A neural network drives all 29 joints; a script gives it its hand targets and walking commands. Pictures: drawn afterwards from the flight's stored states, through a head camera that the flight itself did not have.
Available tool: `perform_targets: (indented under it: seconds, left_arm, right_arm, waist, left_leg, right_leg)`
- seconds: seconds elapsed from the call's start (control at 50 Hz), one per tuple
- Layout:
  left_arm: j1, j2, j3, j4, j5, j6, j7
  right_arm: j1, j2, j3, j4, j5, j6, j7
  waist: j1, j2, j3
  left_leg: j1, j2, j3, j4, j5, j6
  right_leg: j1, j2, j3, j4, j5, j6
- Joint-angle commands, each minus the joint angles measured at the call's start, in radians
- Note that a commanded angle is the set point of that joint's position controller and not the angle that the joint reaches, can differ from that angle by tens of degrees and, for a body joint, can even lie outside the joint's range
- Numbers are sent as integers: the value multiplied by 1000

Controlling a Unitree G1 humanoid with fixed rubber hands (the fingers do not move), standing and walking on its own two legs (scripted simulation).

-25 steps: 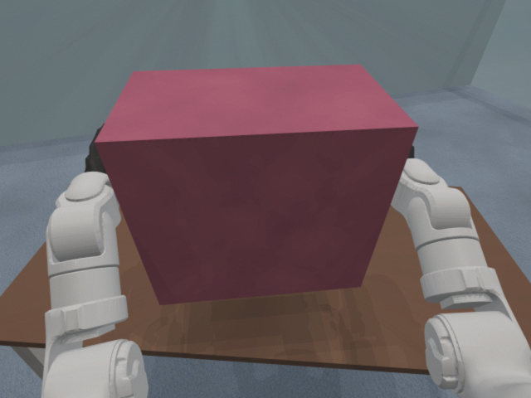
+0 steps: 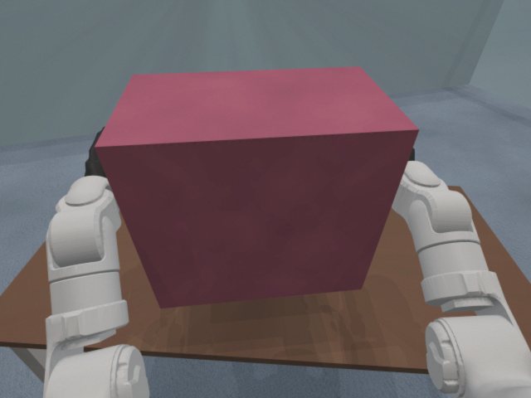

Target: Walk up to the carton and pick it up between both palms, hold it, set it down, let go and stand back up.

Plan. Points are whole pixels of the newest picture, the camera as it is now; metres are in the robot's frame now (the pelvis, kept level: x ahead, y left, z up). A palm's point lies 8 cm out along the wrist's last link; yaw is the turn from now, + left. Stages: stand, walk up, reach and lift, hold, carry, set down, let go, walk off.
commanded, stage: hold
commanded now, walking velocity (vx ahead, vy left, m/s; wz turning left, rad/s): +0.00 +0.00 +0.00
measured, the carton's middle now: (257, 191) +0.36 +0.00 +0.19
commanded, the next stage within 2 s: set down in 0.42 s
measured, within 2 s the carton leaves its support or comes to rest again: neither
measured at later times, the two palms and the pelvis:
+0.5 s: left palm (100, 184) +0.35 +0.20 +0.23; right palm (396, 169) +0.35 -0.20 +0.23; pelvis +0.00 +0.00 +0.00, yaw +0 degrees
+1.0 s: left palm (103, 202) +0.37 +0.22 +0.18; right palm (371, 200) +0.37 -0.19 +0.16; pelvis +0.01 +0.00 +0.00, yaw +3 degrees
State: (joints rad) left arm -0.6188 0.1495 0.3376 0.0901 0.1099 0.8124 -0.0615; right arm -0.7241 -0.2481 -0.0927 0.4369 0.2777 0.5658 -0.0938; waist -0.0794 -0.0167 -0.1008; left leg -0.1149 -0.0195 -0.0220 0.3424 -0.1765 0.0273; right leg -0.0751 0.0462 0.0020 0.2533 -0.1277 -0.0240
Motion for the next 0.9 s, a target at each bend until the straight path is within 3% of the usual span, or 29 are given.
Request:
perform_targets:
  seconds: [0.0, 0.1, 0.2, 0.22, 0.26, 0.36, 0.48, 0.54, 0.62, 0.7, 0.76, 0.88]
  left_arm:
    - [-704, -459, -476, -112, -154, -43, -126]
    - [-710, -469, -506, -165, -181, -50, -123]
    - [-695, -457, -481, -145, -146, -37, -123]
    - [-671, -455, -445, -196, -144, -43, -129]
    - [-669, -441, -449, -185, -135, -36, -137]
    - [-677, -444, -451, -161, -131, -41, -144]
    - [-706, -455, -459, -153, -141, -74, -142]
    - [-699, -447, -421, -112, -119, -113, -154]
    - [-658, -423, -344, -7, -58, -187, -188]
    - [-608, -400, -299, 60, -11, -254, -210]
    - [-586, -409, -326, 75, -14, -295, -206]
    - [-577, -474, -478, 18, -82, -384, -162]
  right_arm:
    - [-792, 499, 346, -306, 125, -53, 135]
    - [-805, 504, 363, -361, 143, -59, 130]
    - [-761, 488, 348, -279, 133, -45, 133]
    - [-722, 467, 336, -259, 155, -45, 152]
    - [-740, 451, 331, -284, 148, -54, 160]
    - [-743, 469, 317, -272, 119, -64, 158]
    - [-766, 505, 316, -292, 101, -96, 164]
    - [-756, 517, 293, -281, 62, -138, 171]
    - [-706, 531, 219, -196, -53, -235, 186]
    - [-637, 519, 172, -142, -149, -335, 187]
    - [-614, 505, 178, -144, -181, -402, 177]
    - [-625, 494, 260, -250, -162, -518, 149]
  waist:
    - [3, 48, -308]
    - [-8, 47, -400]
    - [-2, 57, -318]
    - [17, 56, -337]
    - [7, 56, -349]
    - [-2, 44, -311]
    - [3, 43, -333]
    - [11, 37, -308]
    - [19, 31, -209]
    - [14, 21, -137]
    - [12, 19, -140]
    - [0, 35, -307]
  left_leg:
    - [31, 10, -10, -56, 170, -36]
    - [67, 6, -13, -28, 243, -48]
    - [35, 12, -10, -54, 192, -45]
    - [51, 14, -12, -63, 251, -66]
    - [77, 9, -8, -40, 302, -69]
    - [46, 5, 0, -66, 213, -54]
    - [48, -2, 1, -67, 195, -46]
    - [47, -11, 5, -79, 144, -36]
    - [30, -14, 26, -115, 32, -18]
    - [36, -11, 45, -122, 23, -16]
    - [67, -6, 50, -110, 73, -28]
    - [213, -5, 40, -26, 343, -83]
  right_leg:
    - [117, -19, 15, 0, 221, 30]
    - [152, -7, 7, 15, 286, 32]
    - [141, -7, 12, -3, 234, 25]
    - [150, 0, 15, 1, 232, 7]
    - [167, -1, 15, -4, 250, 3]
    - [156, -14, 17, -13, 209, 9]
    - [157, -16, 5, -8, 202, 17]
    - [157, -23, -8, -13, 158, 24]
    - [148, -38, -31, -28, 4, 26]
    - [161, -45, -53, -34, -39, 30]
    - [158, -41, -73, -29, -12, 34]
    - [156, -11, -103, -6, 155, 33]
